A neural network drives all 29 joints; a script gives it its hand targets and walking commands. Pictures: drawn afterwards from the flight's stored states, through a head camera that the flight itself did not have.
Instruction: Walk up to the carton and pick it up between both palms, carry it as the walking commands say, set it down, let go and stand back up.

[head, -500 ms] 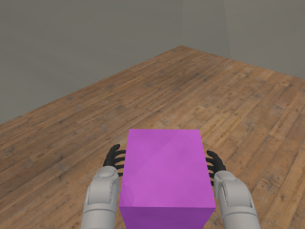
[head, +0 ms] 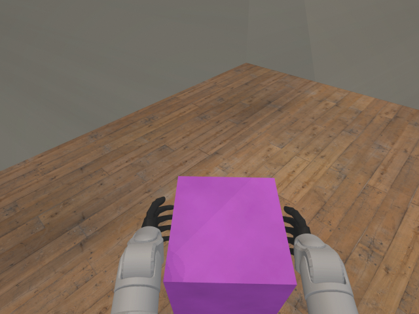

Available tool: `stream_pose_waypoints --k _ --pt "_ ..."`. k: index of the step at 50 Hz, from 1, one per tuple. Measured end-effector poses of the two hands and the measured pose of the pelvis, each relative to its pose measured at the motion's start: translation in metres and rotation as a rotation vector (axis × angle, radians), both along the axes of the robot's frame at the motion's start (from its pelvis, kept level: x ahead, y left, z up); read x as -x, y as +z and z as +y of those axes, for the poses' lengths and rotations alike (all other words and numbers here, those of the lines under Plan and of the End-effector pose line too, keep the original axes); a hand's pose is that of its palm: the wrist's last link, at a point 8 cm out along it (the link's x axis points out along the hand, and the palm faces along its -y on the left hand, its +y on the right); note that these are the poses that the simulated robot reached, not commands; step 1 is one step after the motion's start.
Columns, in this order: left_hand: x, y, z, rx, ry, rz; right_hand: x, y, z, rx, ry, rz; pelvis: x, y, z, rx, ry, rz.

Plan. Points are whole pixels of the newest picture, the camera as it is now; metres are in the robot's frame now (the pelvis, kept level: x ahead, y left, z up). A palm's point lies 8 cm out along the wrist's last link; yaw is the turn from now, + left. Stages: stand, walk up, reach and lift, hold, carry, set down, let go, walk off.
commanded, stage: hold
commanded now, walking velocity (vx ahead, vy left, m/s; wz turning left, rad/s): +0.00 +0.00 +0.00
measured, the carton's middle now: (224, 252) +0.29 +0.00 -0.03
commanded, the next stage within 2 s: carry in 0.74 s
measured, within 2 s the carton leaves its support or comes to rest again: neither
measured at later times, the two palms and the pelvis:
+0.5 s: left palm (153, 237) +0.28 +0.14 +0.05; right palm (304, 246) +0.27 -0.15 +0.03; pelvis +0.00 +0.00 +0.00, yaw +0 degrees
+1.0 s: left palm (153, 244) +0.26 +0.13 +0.06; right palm (312, 254) +0.25 -0.15 +0.04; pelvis -0.04 -0.01 -0.03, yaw -2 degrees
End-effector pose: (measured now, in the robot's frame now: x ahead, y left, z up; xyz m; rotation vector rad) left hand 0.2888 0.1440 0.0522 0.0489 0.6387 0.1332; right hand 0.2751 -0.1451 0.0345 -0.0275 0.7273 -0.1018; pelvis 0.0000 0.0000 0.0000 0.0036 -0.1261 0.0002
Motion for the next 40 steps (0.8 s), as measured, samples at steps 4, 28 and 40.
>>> stream_pose_waypoints --k 4,28,40 --pt "-0.001 -0.001 -0.001 -0.004 -0.006 0.003 0.0 -0.001 0.0 0.003 0.0 0.003 -0.003 0.001 0.0 0.001 -0.001 0.003" --pt "0.007 -0.003 -0.004 -0.013 -0.004 0.008 0.005 -0.002 -0.004 0.009 0.009 0.005 -0.003 0.0 -0.005 -0.001 0.001 0.0" --pt "0.007 -0.001 -0.003 0.009 0.016 -0.015 0.003 -0.001 -0.003 -0.004 0.005 -0.018 0.004 -0.006 -0.006 -0.003 -0.005 0.043"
